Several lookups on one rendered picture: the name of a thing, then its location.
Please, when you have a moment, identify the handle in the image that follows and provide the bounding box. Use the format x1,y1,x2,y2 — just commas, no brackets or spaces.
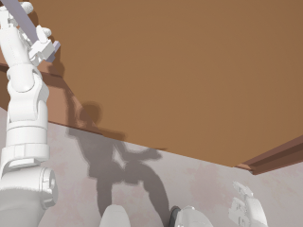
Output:
0,0,61,62

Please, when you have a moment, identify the robot right foot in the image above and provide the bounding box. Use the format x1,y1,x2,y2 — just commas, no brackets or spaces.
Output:
169,208,181,227

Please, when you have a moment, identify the left robot forearm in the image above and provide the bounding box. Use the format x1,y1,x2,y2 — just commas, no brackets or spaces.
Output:
0,63,50,181

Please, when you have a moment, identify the left robot thigh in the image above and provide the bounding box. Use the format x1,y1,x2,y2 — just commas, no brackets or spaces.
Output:
99,205,131,227

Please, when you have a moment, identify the left robot upper arm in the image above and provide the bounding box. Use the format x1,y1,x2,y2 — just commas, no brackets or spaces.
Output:
0,166,59,227

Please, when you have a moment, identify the robot left hand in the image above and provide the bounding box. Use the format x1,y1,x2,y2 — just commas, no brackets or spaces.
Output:
0,2,55,68

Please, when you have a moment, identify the wardrobe door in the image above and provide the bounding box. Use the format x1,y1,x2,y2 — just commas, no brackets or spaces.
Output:
18,0,303,167
242,135,303,167

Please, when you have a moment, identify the robot right hand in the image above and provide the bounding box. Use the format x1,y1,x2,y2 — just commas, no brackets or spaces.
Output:
228,181,268,227

